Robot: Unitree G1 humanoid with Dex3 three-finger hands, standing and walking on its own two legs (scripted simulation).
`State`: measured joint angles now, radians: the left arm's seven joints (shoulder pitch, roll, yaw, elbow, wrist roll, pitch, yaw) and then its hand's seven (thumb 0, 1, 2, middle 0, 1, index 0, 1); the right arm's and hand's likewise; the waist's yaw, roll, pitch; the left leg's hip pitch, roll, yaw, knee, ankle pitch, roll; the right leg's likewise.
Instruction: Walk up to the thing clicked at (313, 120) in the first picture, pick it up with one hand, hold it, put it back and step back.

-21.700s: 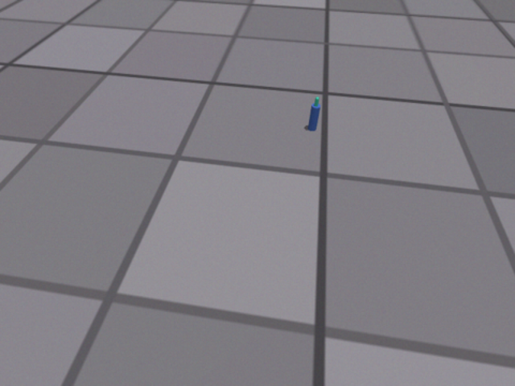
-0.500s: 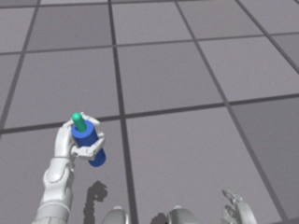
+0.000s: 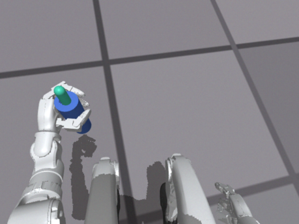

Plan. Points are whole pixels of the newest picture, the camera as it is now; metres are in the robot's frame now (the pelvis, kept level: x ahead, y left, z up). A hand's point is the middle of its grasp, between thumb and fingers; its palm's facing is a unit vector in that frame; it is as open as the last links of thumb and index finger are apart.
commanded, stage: crouch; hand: left
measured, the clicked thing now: (73, 111) +0.41 +0.19 -0.04
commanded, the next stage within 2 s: lower in 1.02 s
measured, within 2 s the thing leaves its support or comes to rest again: neither
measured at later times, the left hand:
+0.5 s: hand (90, 118) +0.44 +0.18 -0.19, palm faces -0.01 -1.00 -0.02, open 7.4 cm
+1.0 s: hand (93, 120) +0.45 +0.18 -0.25, palm faces -0.01 -1.00 -0.01, open 7.4 cm
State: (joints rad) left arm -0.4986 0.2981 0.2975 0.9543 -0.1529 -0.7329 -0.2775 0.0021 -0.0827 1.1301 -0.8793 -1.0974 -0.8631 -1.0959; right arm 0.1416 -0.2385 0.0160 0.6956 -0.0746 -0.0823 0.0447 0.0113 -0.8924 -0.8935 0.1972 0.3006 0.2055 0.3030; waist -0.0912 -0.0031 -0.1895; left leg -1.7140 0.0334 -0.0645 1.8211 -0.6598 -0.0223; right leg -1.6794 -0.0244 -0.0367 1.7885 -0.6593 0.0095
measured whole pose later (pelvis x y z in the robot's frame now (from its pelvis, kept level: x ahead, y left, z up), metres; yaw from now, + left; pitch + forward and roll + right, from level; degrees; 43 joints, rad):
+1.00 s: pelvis -0.03 +0.00 -0.19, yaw -5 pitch +28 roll -8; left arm -0.73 0.50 0.42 1.15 -0.08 -0.76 -0.23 0.00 -0.09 1.13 -0.89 -1.09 -0.87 -1.09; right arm 0.07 -0.31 0.14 0.71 -0.16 -0.01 0.11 0.01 -0.90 -0.90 0.20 0.30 0.21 0.30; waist -0.20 -0.06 0.00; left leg -2.25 0.01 -0.18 2.44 -0.68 -0.04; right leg -2.18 0.00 -0.09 2.35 -0.66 0.02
